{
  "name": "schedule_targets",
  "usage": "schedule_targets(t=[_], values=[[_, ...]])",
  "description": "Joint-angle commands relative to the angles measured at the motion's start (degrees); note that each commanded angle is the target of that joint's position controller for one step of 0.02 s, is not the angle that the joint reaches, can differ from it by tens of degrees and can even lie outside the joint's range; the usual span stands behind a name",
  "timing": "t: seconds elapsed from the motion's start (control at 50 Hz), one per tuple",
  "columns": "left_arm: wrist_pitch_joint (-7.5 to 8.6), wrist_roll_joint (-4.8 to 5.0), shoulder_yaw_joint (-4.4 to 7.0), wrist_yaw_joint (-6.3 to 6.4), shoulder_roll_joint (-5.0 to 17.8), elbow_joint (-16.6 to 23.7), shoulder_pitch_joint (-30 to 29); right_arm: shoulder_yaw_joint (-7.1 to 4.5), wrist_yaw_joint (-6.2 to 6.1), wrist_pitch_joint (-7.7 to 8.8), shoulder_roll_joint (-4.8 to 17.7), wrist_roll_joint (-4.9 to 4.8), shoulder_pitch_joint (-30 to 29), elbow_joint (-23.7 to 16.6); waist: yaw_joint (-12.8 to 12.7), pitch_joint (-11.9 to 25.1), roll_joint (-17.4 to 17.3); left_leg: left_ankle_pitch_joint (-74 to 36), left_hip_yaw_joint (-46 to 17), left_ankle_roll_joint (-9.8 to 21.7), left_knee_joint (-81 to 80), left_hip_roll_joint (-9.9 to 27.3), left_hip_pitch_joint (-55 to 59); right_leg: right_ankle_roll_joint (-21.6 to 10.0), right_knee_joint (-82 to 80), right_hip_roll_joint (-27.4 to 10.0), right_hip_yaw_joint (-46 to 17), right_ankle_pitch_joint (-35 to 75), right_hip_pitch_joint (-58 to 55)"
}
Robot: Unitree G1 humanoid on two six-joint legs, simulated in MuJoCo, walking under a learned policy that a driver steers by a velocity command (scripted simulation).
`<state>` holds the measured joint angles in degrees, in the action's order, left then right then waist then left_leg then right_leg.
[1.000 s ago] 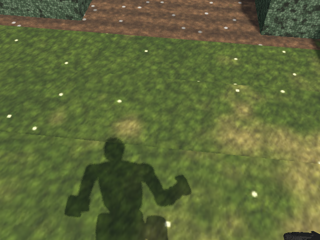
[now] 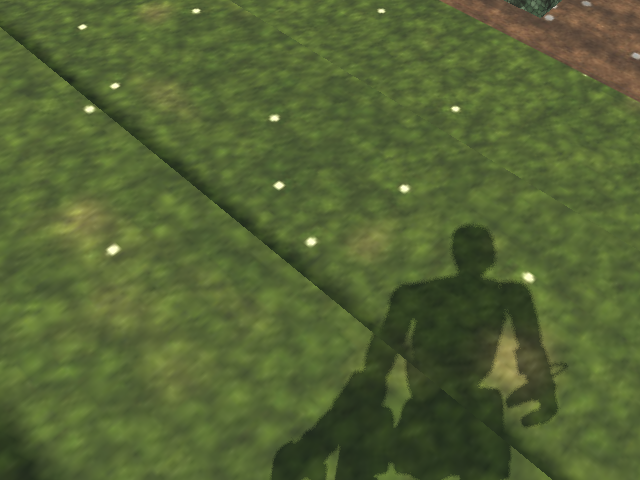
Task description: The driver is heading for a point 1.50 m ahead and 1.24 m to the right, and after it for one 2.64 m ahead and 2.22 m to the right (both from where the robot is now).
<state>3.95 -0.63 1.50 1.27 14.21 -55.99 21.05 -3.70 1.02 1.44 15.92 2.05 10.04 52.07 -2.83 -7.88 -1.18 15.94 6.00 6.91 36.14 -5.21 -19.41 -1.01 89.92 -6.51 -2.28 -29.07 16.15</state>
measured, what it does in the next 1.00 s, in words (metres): walks ahead, turning right: right foot, then left foot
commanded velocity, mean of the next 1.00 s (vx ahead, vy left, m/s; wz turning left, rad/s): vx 0.00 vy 0.00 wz -0.72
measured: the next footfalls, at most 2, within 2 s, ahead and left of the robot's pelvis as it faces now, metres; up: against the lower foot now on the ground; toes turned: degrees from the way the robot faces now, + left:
right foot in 0.22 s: +0.35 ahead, -0.10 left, +0.00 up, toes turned -6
left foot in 0.76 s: +0.34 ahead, +0.08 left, +0.00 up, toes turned -43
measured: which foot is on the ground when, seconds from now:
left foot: down 0.00-0.22, up 0.24-0.74, down 0.76-1.00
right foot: up 0.00-0.20, down 0.22-0.76, up 0.78-1.00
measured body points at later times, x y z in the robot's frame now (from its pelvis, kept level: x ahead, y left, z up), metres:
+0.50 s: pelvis +0.20 -0.03 +0.01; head +0.25 -0.07 +0.45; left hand +0.34 +0.24 -0.10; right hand +0.35 -0.31 -0.10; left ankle +0.29 +0.14 -0.64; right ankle +0.31 -0.10 -0.72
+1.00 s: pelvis +0.25 +0.04 +0.02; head +0.29 +0.04 +0.47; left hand +0.55 +0.14 -0.10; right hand +0.12 -0.24 -0.06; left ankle +0.31 +0.11 -0.72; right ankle +0.13 -0.04 -0.63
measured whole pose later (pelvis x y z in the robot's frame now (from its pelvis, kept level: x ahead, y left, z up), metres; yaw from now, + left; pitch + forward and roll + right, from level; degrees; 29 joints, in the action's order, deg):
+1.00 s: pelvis +0.25 +0.04 +0.02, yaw -49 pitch +2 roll -1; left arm -5.5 -1.3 5.0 -4.2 20.8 -42.3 10.7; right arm -1.3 -2.2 -1.0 16.8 1.5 11.6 41.4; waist 0.6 -1.2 3.1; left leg 12.6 5.5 2.6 23.1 0.8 -12.4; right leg 3.5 65.1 2.1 -4.0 -19.1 31.4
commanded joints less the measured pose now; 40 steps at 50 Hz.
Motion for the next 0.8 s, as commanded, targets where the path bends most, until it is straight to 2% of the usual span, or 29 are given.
schedule_targets(t=[0.02,0.04,0.06,0.08,0.1,0.12,0.14,0.16,0.18,0.2,0.22,0.24,0.26,0.28,0.3,0.32,0.36,0.4,0.44,0.48,0.52,0.58,0.64,0.68,0.72,0.74,0.76,0.78,0.8], values=[[-0.66,-1.32,1.21,-0.26,6.59,2.48,3.86,-1.54,-2.11,1.55,8.78,-1.44,5.62,-1.02,0.40,8.05,4.01,-53.11,-16.56,8.57,-12.84,24.70,18.46,2.71,-12.79,0.95,-0.84,7.66,21.02],[-1.66,-1.86,1.29,-0.73,6.15,0.98,6.31,-0.90,-1.84,2.86,7.24,-1.69,5.69,-0.94,-1.19,5.39,5.82,-61.34,-11.08,5.51,-13.46,22.53,8.01,3.50,-21.47,1.06,-0.53,8.71,11.48],[-2.23,-1.47,0.95,-1.21,4.31,1.12,6.71,-0.40,-1.56,4.06,6.27,-1.41,3.93,-0.94,-2.32,4.98,2.29,-65.29,-6.59,3.59,-14.78,19.69,1.70,3.26,-28.82,1.97,1.63,12.21,5.71],[-2.24,-1.02,0.70,-1.37,2.62,1.54,5.43,-0.33,-1.40,5.05,5.72,-1.36,2.26,-0.84,-2.50,4.84,-0.64,-66.43,-3.14,2.00,-15.31,17.09,0.78,2.18,-34.59,2.44,3.94,16.92,3.82],[-2.35,0.47,0.51,-1.79,1.47,1.78,3.58,-0.08,-1.86,5.35,5.03,-1.35,-1.23,-1.97,-2.49,8.32,-1.35,-63.78,0.31,0.56,-16.45,13.88,3.76,1.39,-36.13,3.64,5.79,22.77,3.09],[-1.64,0.76,0.76,-1.79,1.86,2.47,5.23,0.04,-1.76,5.62,3.84,-2.00,-0.23,-1.57,-2.58,7.92,-5.40,-66.51,1.49,0.67,-12.16,15.34,5.30,0.33,-41.72,3.84,7.23,25.20,3.18],[-1.08,0.47,0.85,-1.82,2.24,2.02,6.46,-0.06,-2.07,5.08,2.73,-2.81,-0.33,-1.57,-2.82,7.71,-6.32,-63.53,2.68,-0.48,-8.10,15.02,6.66,-0.38,-45.14,4.76,9.06,27.44,2.35],[-0.98,-0.35,1.23,-1.72,2.49,0.89,9.33,-0.41,-2.59,4.46,2.77,-3.33,-1.09,-1.89,-3.30,8.48,-6.45,-59.36,4.08,-0.86,-3.96,14.20,7.41,-1.34,-46.70,6.44,10.00,28.44,0.19],[-1.07,-0.80,1.61,-1.88,3.35,-0.36,12.58,-0.82,-3.19,3.49,3.47,-3.22,-2.98,-3.15,-4.34,10.92,-5.72,-55.24,4.63,-1.10,1.32,13.56,8.56,-2.53,-48.90,8.55,10.61,28.67,-3.20],[-1.06,-1.50,2.46,-2.29,4.68,-1.43,18.52,-1.31,-3.72,2.60,4.68,-3.74,-5.73,-4.29,-8.25,13.41,-4.09,-53.33,5.49,-1.65,13.69,12.13,6.95,-5.07,-53.88,10.21,10.23,32.99,-10.21],[-1.00,-1.38,3.80,-2.28,7.25,-1.22,22.63,-1.83,-3.56,1.62,5.78,-4.56,-10.05,-5.38,-13.33,14.03,2.38,-24.14,6.72,-4.48,34.36,5.23,0.94,-10.44,-64.24,7.28,3.22,50.17,-16.82],[-2.02,0.33,4.04,-2.05,10.77,0.91,14.67,-1.16,-2.78,-0.02,1.87,-2.56,-6.34,-7.49,-4.35,8.51,14.89,23.80,5.45,-7.21,50.90,-6.64,-11.07,-13.39,-62.72,-2.14,-15.77,102.17,-15.60],[-2.25,0.51,4.91,-2.16,15.64,4.53,8.62,0.28,-2.98,-1.68,-1.04,-2.05,7.40,-7.46,1.52,18.67,19.14,23.98,-7.20,-7.13,55.87,-5.00,-13.69,-22.32,-65.65,-12.23,-31.16,107.99,-19.25],[-3.33,0.48,4.91,-1.86,13.14,7.43,2.47,0.87,-3.48,-2.99,-0.11,-1.58,8.85,-6.45,3.06,18.77,11.83,19.87,-10.71,-7.14,55.54,-1.59,-13.53,-23.19,-67.53,-13.76,-33.00,86.66,-15.65],[-4.52,0.31,4.03,-1.33,9.08,8.97,-0.84,0.32,-3.91,-3.90,2.16,-1.06,4.16,-7.14,3.29,13.05,3.10,15.97,-10.54,-7.04,52.94,-0.41,-14.71,-20.81,-67.35,-10.09,-29.61,72.03,-9.23],[-5.04,0.20,3.18,-1.11,6.63,9.50,-2.19,0.10,-4.12,-4.40,2.56,-0.31,0.40,-8.17,3.84,11.70,-0.69,12.06,-11.01,-7.21,48.14,1.03,-15.84,-17.49,-67.45,-5.90,-25.98,60.86,-6.54],[-5.20,0.31,3.18,-1.13,6.22,10.40,-2.28,0.34,-3.77,-5.61,2.11,0.00,-1.72,-9.16,3.69,12.56,1.90,7.16,-10.67,-7.87,40.19,1.46,-12.87,-12.83,-68.59,-0.94,-21.20,51.79,-2.75],[-5.40,0.41,4.18,-1.63,8.71,11.54,-2.58,0.76,-3.41,-6.46,1.25,-0.35,-2.95,-9.89,3.38,14.48,3.32,5.20,-10.34,-8.63,36.49,0.75,-11.83,-9.78,-69.42,1.07,-22.09,43.99,-2.48],[-5.84,0.69,5.12,-1.73,10.56,12.96,-3.82,0.90,-3.38,-7.08,1.38,-0.36,-4.70,-10.68,2.64,14.48,4.71,3.83,-11.12,-9.19,31.25,1.14,-12.37,-7.22,-71.74,2.47,-24.38,29.43,-2.54],[-6.55,0.95,5.71,-1.80,11.11,13.82,-4.38,0.70,-3.44,-7.13,2.32,-0.39,-6.89,-11.31,1.00,12.80,7.09,3.13,-11.85,-9.73,25.12,1.50,-13.80,-5.74,-74.60,3.52,-27.30,13.76,-3.27],[-7.17,0.85,6.19,-1.76,11.53,14.27,-4.62,0.48,-3.47,-6.52,3.13,-0.59,-8.39,-11.63,-0.47,11.59,9.46,3.03,-12.23,-10.09,19.79,1.29,-14.28,-5.41,-76.77,3.92,-30.33,3.36,-4.37],[-7.78,0.37,6.90,-1.78,12.80,14.66,-5.08,0.38,-3.33,-5.07,3.73,-0.88,-8.40,-11.68,-1.67,11.98,10.84,3.88,-12.75,-9.71,13.37,0.16,-12.90,-5.95,-77.54,4.27,-33.32,-1.29,-6.57],[-7.90,0.00,7.33,-2.09,13.71,15.63,-7.53,0.26,-3.24,-3.67,4.58,-1.24,-6.67,-11.26,-1.27,12.31,12.17,5.03,-12.88,-8.01,7.05,-1.22,-8.26,-5.80,-77.62,4.83,-35.13,-2.26,-5.39],[-7.81,-0.16,7.43,-2.57,13.99,16.50,-10.24,0.13,-3.41,-3.07,5.30,-1.63,-3.08,-10.23,0.40,12.66,13.17,5.91,-12.39,-6.25,0.85,-2.36,-1.42,-4.65,-78.47,5.51,-35.69,-2.78,-1.49],[-7.41,-0.27,7.30,-3.12,13.64,18.01,-14.29,-0.18,-4.20,-2.63,6.47,-2.00,4.48,-8.42,4.05,12.66,15.36,6.00,-10.94,-4.47,-10.15,-3.08,10.48,-0.83,-80.41,8.11,-34.91,-3.65,5.88],[-6.86,0.19,7.01,-3.16,12.81,18.77,-15.63,-0.69,-4.97,-2.29,8.53,-1.86,9.11,-7.64,6.45,12.64,14.33,4.38,-11.32,-3.67,-19.55,-0.57,18.11,2.98,-79.08,11.81,-31.66,-4.74,10.57],[-6.66,1.11,6.37,-2.67,9.21,17.09,-8.92,-1.73,-5.83,-2.19,13.32,-2.41,6.47,-8.93,3.01,14.78,-0.80,16.32,-25.03,-2.95,-26.10,12.64,20.07,3.62,-61.68,17.03,-23.12,-6.33,12.39],[-6.57,0.93,6.74,-2.13,9.52,17.49,-8.00,-1.84,-5.26,-2.27,17.74,-0.36,-2.74,-12.66,1.11,12.80,-13.80,19.54,-42.44,3.56,-31.48,27.69,14.39,5.10,-41.67,23.40,-8.12,-4.59,21.78],[-6.53,-1.37,7.75,-2.04,15.89,16.53,-11.48,-0.91,-4.72,-2.54,12.89,-0.08,-6.45,-13.13,0.84,9.13,-4.09,13.10,-34.29,4.54,-31.07,25.13,5.96,5.45,-32.09,16.03,-6.26,3.43,21.38]])
Keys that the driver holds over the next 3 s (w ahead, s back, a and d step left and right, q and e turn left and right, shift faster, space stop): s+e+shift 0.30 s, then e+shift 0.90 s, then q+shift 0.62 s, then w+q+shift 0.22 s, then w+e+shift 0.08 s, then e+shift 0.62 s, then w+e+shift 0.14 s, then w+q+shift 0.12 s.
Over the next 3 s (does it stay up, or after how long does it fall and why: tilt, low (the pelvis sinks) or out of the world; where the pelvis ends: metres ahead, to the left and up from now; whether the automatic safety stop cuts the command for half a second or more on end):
stays up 0.61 -0.25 -0.03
